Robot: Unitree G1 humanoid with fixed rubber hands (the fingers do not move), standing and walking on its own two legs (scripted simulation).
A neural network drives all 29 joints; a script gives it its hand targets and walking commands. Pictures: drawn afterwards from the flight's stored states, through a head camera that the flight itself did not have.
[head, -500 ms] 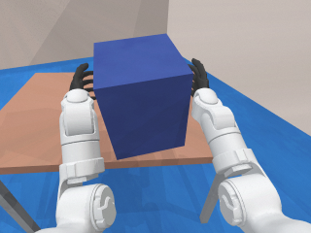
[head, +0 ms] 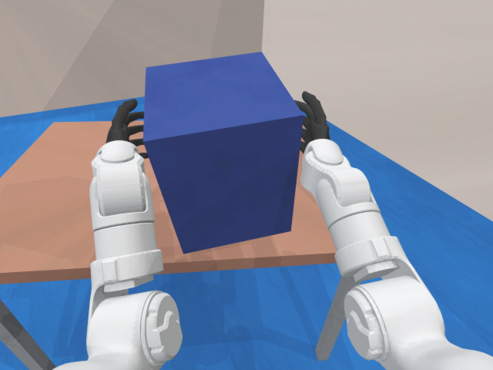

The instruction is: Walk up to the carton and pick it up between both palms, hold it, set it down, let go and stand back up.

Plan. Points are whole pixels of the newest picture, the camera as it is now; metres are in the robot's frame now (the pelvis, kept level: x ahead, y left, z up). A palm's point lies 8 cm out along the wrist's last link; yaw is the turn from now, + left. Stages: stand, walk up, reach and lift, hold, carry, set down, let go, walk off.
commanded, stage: hold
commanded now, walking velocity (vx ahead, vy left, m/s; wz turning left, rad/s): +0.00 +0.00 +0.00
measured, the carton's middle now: (222, 153) +0.43 +0.01 +0.20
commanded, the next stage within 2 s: none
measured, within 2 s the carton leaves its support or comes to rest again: neither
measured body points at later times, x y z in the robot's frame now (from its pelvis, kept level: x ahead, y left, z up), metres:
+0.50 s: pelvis +0.00 +0.00 +0.00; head -0.07 +0.02 +0.44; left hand +0.38 +0.16 +0.25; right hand +0.38 -0.12 +0.25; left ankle +0.06 +0.10 -0.75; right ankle +0.02 -0.08 -0.75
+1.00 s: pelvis +0.00 +0.00 +0.00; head -0.06 +0.02 +0.44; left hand +0.38 +0.16 +0.24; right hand +0.38 -0.13 +0.25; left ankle +0.06 +0.10 -0.75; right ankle +0.02 -0.08 -0.75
